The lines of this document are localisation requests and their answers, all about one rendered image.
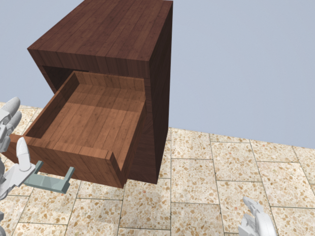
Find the robot left hand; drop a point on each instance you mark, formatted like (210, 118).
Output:
(18, 173)

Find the handle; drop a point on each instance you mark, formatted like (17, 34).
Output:
(49, 183)

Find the robot right hand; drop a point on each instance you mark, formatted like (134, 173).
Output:
(262, 225)

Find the drawer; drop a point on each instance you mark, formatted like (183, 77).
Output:
(93, 123)

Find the cabinet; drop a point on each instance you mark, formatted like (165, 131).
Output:
(130, 38)

